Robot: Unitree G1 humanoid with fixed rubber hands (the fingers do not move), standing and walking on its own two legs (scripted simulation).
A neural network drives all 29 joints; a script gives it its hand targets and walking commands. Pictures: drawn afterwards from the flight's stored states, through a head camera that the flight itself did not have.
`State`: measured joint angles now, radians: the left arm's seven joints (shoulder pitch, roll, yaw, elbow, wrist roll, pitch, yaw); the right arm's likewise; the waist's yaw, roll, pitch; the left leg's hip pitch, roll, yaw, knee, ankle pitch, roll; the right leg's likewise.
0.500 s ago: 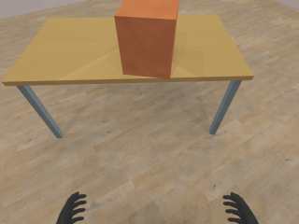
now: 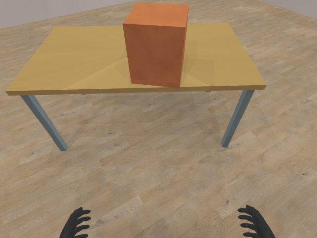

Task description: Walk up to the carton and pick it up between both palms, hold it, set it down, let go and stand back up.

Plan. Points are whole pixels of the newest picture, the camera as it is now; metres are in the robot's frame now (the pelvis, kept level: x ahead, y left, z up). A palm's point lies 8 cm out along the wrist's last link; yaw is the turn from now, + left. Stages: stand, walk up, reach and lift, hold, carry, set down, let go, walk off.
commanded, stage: stand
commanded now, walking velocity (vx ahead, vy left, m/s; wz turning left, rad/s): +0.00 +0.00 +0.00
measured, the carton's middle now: (158, 46) +0.95 +0.02 +0.01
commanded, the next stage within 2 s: walk up in 1.14 s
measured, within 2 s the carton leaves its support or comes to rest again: neither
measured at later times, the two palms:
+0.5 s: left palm out of the picture +0.12 +0.25 -0.08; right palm out of the picture +0.13 -0.24 -0.08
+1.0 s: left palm out of the picture +0.10 +0.25 -0.08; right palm out of the picture +0.11 -0.24 -0.08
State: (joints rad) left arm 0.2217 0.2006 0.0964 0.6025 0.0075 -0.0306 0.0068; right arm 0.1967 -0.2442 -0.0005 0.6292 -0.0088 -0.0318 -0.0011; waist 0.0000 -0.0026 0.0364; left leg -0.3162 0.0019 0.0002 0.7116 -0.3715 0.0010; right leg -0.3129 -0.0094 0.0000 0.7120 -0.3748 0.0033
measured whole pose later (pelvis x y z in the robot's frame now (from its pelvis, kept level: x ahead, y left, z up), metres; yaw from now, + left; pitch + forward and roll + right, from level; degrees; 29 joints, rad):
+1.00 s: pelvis -0.03 +0.00 +0.00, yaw +0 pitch -4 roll +0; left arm 0.25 0.20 0.10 0.60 0.01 -0.03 0.00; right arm 0.20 -0.25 0.00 0.67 -0.01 -0.03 0.00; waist 0.00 0.00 0.04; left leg -0.32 0.00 0.00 0.71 -0.33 0.00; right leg -0.31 -0.01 0.00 0.71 -0.33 0.00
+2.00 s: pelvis +0.05 +0.00 -0.02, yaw -1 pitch -3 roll -1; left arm 0.47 0.29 0.11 0.60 0.01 -0.06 -0.01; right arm 0.30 -0.37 -0.02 0.68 -0.01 -0.07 0.02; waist 0.00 0.03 0.07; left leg -0.44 0.00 0.00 0.80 -0.32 0.02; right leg -0.26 -0.01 0.00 0.83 -0.49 0.00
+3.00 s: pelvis +0.16 +0.01 -0.02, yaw +0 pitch -3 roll -1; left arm 0.31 0.35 0.11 0.61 0.01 -0.04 -0.02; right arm 0.37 -0.40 -0.02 0.69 -0.01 -0.11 0.02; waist 0.00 -0.04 0.06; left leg -0.42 0.00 0.02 0.86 -0.39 0.03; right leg -0.51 -0.02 0.00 1.15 -0.43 -0.02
